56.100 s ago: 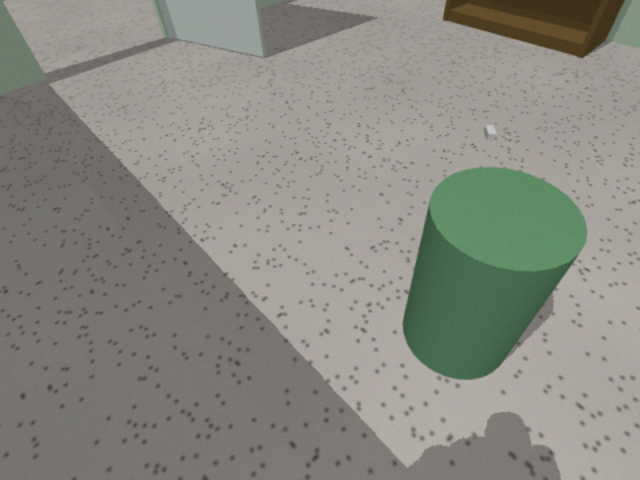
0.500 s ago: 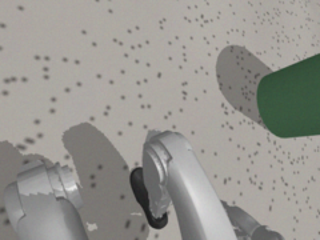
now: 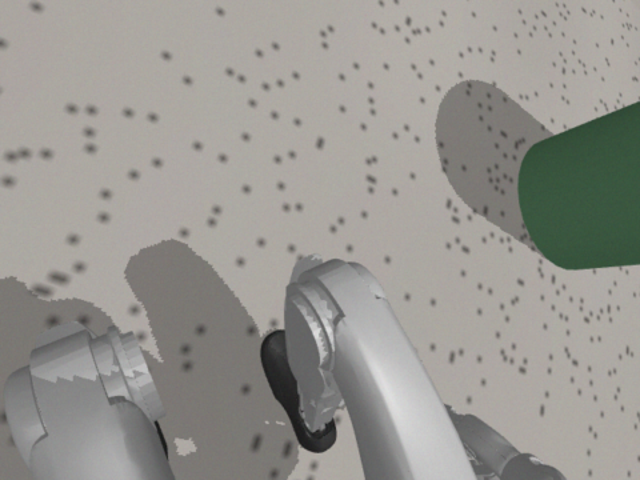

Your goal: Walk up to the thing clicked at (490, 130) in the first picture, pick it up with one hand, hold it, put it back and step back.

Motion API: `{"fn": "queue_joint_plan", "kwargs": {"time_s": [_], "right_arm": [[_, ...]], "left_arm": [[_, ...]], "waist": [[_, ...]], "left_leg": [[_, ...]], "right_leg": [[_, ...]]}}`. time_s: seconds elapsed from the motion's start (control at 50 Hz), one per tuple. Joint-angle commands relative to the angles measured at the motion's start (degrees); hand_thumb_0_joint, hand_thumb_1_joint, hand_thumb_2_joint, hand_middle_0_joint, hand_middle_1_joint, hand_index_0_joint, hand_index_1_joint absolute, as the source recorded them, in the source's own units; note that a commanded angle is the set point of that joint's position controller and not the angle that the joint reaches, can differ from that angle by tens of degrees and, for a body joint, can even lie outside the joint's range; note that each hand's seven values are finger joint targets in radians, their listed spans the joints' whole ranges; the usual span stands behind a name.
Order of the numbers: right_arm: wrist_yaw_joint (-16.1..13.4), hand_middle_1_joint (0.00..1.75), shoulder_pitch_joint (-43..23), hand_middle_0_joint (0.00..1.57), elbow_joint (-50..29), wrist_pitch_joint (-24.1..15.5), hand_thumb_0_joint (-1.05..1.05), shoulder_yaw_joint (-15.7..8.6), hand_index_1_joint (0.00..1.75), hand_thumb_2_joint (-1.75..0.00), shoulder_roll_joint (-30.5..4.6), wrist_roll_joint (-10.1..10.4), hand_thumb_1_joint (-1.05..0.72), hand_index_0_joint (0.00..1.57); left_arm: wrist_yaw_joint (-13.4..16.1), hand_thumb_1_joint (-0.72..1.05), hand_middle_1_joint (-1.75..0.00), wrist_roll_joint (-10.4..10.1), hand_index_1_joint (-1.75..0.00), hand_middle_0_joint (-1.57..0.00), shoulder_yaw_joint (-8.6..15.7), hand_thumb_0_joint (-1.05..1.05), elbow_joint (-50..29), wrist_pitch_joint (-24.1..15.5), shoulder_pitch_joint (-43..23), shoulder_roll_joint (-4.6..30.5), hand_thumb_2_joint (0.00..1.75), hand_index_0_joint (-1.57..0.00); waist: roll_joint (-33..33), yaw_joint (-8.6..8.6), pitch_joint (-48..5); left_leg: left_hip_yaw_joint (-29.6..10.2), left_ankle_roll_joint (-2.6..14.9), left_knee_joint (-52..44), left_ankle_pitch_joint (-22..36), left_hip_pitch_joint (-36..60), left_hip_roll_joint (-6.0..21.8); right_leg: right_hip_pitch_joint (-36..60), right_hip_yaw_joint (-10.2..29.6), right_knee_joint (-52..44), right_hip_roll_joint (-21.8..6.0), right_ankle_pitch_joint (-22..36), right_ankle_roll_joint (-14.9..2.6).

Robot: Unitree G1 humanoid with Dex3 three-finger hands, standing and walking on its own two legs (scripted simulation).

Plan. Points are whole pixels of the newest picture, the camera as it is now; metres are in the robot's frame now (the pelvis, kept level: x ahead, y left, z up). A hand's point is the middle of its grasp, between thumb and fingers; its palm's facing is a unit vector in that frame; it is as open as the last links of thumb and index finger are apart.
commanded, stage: open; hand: left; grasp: from above
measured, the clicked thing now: out of the picture +0.42 +0.35 -0.28
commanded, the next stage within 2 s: withdraw in 0.08 s
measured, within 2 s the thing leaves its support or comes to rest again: neither
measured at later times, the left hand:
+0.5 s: hand out of the picture +0.44 +0.36 -0.20, palm faces -0.25 -0.12 -0.96, open 12.8 cm
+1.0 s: hand out of the picture +0.39 +0.34 -0.12, palm faces -0.48 -0.14 -0.87, open 13.3 cm
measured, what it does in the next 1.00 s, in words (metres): stands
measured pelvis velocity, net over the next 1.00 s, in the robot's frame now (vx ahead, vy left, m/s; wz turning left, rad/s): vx -0.02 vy -0.01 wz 0.11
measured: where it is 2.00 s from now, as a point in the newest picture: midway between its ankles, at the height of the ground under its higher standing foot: (236, 448)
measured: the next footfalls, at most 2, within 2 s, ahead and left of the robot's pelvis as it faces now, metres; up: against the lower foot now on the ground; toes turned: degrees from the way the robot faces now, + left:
none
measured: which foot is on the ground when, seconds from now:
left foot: down 0.00-1.00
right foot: down 0.00-1.00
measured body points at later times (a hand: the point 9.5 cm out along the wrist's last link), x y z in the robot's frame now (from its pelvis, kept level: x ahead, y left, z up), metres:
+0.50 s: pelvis +0.00 +0.00 +0.00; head +0.24 +0.13 +0.36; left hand +0.44 +0.36 -0.14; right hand +0.09 -0.25 -0.07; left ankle +0.07 +0.13 -0.27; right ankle +0.11 -0.11 -0.27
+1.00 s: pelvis -0.02 -0.01 +0.04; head +0.20 +0.10 +0.42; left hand +0.41 +0.35 -0.07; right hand +0.11 -0.28 -0.05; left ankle +0.07 +0.13 -0.27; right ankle +0.11 -0.11 -0.27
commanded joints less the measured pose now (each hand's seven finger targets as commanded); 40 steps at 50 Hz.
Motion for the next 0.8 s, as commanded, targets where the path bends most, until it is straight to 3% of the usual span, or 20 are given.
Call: {"fn": "queue_joint_plan", "kwargs": {"time_s": [0.0,0.04,0.08,0.2,0.26,0.32,0.36,0.44,0.48,0.54,0.6,0.64,0.7,0.74,0.78], "right_arm": [[-1.37,0.30,9.80,0.20,0.41,0.57,0.00,-5.08,0.30,-0.90,-18.22,0.15,-0.89,0.20],[-1.28,0.30,10.08,0.20,0.05,0.68,0.00,-5.32,0.30,-0.90,-18.64,-0.20,-0.88,0.20],[-1.41,0.30,9.51,0.20,0.51,0.87,0.00,-5.13,0.30,-0.90,-18.51,-0.27,-0.88,0.20],[-1.02,0.30,8.44,0.20,-0.53,-0.44,0.00,-5.13,0.30,-0.89,-19.09,-0.44,-0.89,0.20],[-1.20,0.30,8.37,0.20,0.38,-0.99,0.00,-5.73,0.30,-0.90,-18.92,-0.23,-0.89,0.20],[-0.52,0.30,9.22,0.20,0.21,-1.45,0.00,-6.63,0.30,-0.90,-18.29,-0.15,-0.89,0.20],[0.14,0.30,8.94,0.20,0.16,-1.63,0.00,-7.88,0.30,-0.90,-17.90,0.60,-0.89,0.20],[0.96,0.30,9.66,0.20,-0.10,-0.22,0.00,-11.46,0.30,-0.90,-16.43,2.83,-0.89,0.20],[1.14,0.30,9.66,0.20,0.26,1.07,0.00,-12.98,0.30,-0.90,-15.32,4.34,-0.89,0.20],[1.06,0.30,11.50,0.20,0.77,2.93,0.00,-15.03,0.30,-0.90,-14.11,6.63,-0.89,0.20],[0.50,0.30,13.84,0.20,-0.26,4.88,0.00,-16.77,0.30,-0.90,-13.94,8.15,-0.89,0.20],[-0.29,0.30,15.32,0.20,0.09,6.09,0.00,-17.37,0.30,-0.90,-13.62,9.03,-0.89,0.20],[-2.45,0.30,15.24,0.20,-0.91,7.25,0.00,-17.50,0.30,-0.90,-13.25,9.76,-0.89,0.20],[-3.94,0.30,15.35,0.20,-1.42,7.90,0.00,-16.64,0.30,-0.90,-12.75,9.69,-0.89,0.20],[-5.25,0.30,14.71,0.20,-2.12,8.69,0.00,-15.59,0.30,-0.90,-12.02,9.69,-0.89,0.20]], "left_arm": [[2.76,-0.26,-0.77,0.07,-0.77,-0.29,0.71,0.00,-6.35,-2.51,-12.03,12.80,0.77,-0.29],[3.22,-0.27,-0.79,0.90,-0.79,-0.27,-0.20,0.00,-7.42,-2.91,-12.43,12.11,0.79,-0.27],[4.37,-0.29,-0.81,2.15,-0.81,-0.25,1.32,0.00,-5.54,-2.95,-11.14,13.95,0.82,-0.25],[6.66,-0.28,-0.81,3.13,-0.79,-0.25,-0.69,0.00,-3.73,-1.99,-13.59,11.96,0.80,-0.26],[8.12,-0.27,-0.80,2.60,-0.78,-0.25,-0.02,0.00,-6.20,-0.78,-13.51,12.88,0.80,-0.26],[8.59,-0.28,-0.78,1.95,-0.77,-0.26,3.05,0.00,-14.90,1.13,-14.24,15.07,0.79,-0.27],[7.66,-0.29,-0.77,1.01,-0.77,-0.26,4.17,0.00,-19.42,2.41,-14.19,15.09,0.80,-0.27],[3.94,-0.28,-0.77,-1.66,-0.77,-0.26,4.66,0.00,-27.46,6.19,-10.03,10.76,0.80,-0.26],[0.71,-0.30,-0.78,-3.26,-0.78,-0.25,2.30,0.00,-28.94,8.40,-5.97,6.55,0.81,-0.25],[-5.48,-0.32,-0.80,-5.93,-0.80,-0.24,-2.19,0.00,-30.85,11.09,-5.55,0.34,0.83,-0.24],[-12.36,-0.34,-0.83,-8.44,-0.83,-0.22,-6.13,0.00,-31.70,12.33,-5.29,-4.63,0.85,-0.22],[-16.82,-0.35,-0.84,-10.25,-0.84,-0.21,-10.58,0.00,-31.91,11.79,-7.23,-9.58,0.86,-0.21],[-20.69,-0.36,-0.86,-11.52,-0.86,-0.21,-11.44,0.00,-33.62,9.96,-10.31,-9.62,0.88,-0.20],[-21.72,-0.38,-0.89,-10.47,-0.89,-0.18,-10.96,0.00,-32.01,8.18,-12.35,-8.52,0.90,-0.18],[-21.40,-0.36,-0.88,-8.57,-0.88,-0.19,-9.22,0.00,-30.31,6.39,-12.85,-5.32,0.89,-0.19]], "waist": [[28.94,-1.88,-37.28],[31.10,-1.94,-37.04],[31.00,-1.26,-36.62],[28.54,-2.76,-33.40],[29.78,-1.08,-35.35],[37.13,1.77,-43.74],[40.56,2.74,-48.38],[43.49,5.82,-54.15],[41.52,7.86,-53.61],[34.53,7.49,-50.91],[25.36,5.75,-47.80],[19.42,3.59,-43.89],[15.03,4.10,-42.39],[13.45,3.89,-41.24],[13.41,4.87,-40.02]], "left_leg": [[5.77,1.43,-13.70,12.61,26.61,2.06],[5.72,1.03,-14.56,13.45,28.18,1.95],[5.19,0.85,-14.93,12.65,27.96,2.16],[5.24,1.31,-14.69,9.16,26.18,2.07],[6.00,1.08,-15.59,7.89,26.60,2.06],[6.09,0.22,-16.53,12.38,32.93,2.00],[6.26,-0.11,-16.15,15.77,35.72,2.12],[7.81,-0.23,-18.13,18.54,37.63,1.51],[9.11,0.37,-19.50,16.86,35.40,1.10],[10.35,1.71,-21.02,13.72,30.33,0.59],[9.70,2.55,-23.69,10.32,27.79,0.33],[8.92,3.02,-24.80,8.00,26.19,0.11],[9.22,3.10,-25.17,7.13,25.38,-0.56],[10.00,3.07,-24.77,7.11,23.99,-1.10],[10.56,3.08,-24.77,6.48,23.85,-1.33]], "right_leg": [[20.83,-4.33,-12.61,1.90,16.23,-2.96],[20.38,-4.66,-12.01,1.80,16.45,-3.14],[19.16,-4.95,-11.24,2.04,15.49,-3.42],[16.53,-4.90,-12.17,1.98,12.79,-3.06],[17.85,-3.99,-13.05,2.15,11.36,-3.30],[18.94,-4.11,-11.42,1.58,15.07,-3.70],[18.43,-3.95,-10.23,1.31,17.92,-3.76],[18.29,-2.43,-11.21,0.94,19.67,-4.15],[17.88,-1.02,-13.39,1.11,18.14,-4.32],[18.51,1.05,-17.09,1.24,16.02,-4.07],[20.32,1.99,-20.27,0.92,12.66,-4.00],[20.55,2.14,-21.88,0.78,10.82,-3.86],[21.57,3.29,-23.85,0.30,8.83,-4.10],[22.47,3.52,-24.53,-0.09,8.24,-4.15],[21.46,3.77,-24.29,-0.42,7.18,-4.27]]}}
